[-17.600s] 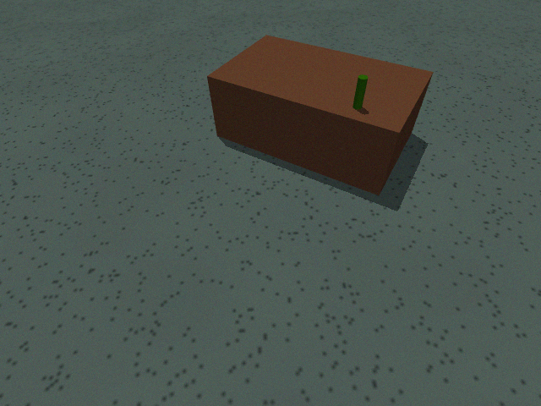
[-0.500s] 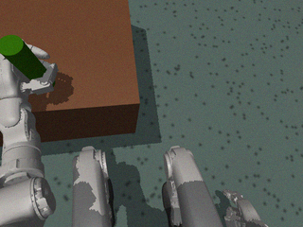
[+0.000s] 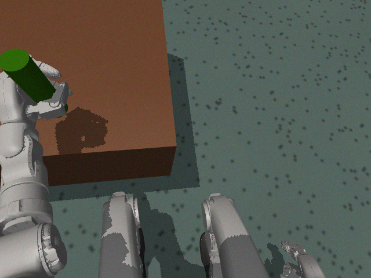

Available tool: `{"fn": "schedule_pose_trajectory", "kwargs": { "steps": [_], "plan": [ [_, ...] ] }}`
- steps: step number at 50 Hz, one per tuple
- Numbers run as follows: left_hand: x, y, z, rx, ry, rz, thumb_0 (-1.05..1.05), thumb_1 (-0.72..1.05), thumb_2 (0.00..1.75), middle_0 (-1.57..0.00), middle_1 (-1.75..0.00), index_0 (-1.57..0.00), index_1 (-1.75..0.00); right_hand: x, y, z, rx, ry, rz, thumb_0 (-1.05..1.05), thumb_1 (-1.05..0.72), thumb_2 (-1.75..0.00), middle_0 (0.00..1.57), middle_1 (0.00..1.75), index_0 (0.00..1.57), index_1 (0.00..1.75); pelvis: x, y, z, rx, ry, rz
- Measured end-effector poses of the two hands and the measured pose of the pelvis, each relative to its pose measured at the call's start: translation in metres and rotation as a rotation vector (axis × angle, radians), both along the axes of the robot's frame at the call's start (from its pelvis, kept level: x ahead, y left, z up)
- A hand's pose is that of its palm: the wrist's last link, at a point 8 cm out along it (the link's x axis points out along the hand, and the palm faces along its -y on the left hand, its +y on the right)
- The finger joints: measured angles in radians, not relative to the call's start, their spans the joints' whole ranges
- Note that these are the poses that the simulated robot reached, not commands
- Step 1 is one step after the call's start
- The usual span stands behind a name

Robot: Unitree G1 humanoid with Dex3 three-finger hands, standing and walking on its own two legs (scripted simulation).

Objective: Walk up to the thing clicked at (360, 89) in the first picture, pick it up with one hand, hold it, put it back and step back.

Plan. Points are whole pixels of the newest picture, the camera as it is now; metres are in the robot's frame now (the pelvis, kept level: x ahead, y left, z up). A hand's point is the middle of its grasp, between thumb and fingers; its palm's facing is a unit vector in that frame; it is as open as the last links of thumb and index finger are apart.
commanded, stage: settle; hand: left
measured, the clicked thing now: (39, 88) +0.47 +0.27 +0.03
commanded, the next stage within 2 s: lift in 0.66 s
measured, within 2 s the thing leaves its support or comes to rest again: neither
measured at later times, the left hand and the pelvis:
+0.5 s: hand (38, 72) +0.48 +0.26 +0.06, palm faces +0.18 -0.98 -0.01, open 5.3 cm; pelvis +0.01 +0.01 +0.04, yaw +1 degrees
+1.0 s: hand (31, 63) +0.48 +0.25 +0.09, palm faces +0.17 -0.99 -0.01, open 5.3 cm; pelvis +0.02 +0.01 +0.07, yaw +2 degrees
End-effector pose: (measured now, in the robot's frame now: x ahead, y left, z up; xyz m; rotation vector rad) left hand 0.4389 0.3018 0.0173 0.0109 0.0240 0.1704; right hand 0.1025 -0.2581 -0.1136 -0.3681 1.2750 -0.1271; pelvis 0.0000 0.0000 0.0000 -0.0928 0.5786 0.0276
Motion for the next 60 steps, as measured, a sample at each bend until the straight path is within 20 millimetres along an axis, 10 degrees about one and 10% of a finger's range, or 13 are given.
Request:
{"fn": "schedule_pose_trajectory", "kwargs": {
  "steps": [44, 60],
  "plan": [
    [0.016, 0.004, 0.061, 0.003, 0.003, -0.001, 0.00, 0.18, 1.10, -1.00, -1.15, -1.01, -1.13, 0.012, 0.015, 0.060, 0.020, -0.001, 0.003, 0.00, -0.88, -0.89, 0.21, 0.30, 0.20, 0.30, 0.019, 0.008, 0.059, -0.001, -0.031, 0.025],
    [-0.011, -0.002, 0.109, 0.012, -0.016, 0.001, 0.00, 0.18, 1.10, -1.00, -1.15, -1.01, -1.13, 0.028, 0.023, 0.097, 0.049, -0.065, 0.004, 0.01, -0.90, -0.89, 0.21, 0.30, 0.20, 0.30, 0.025, 0.011, 0.095, 0.004, -0.101, 0.041]
  ]
}}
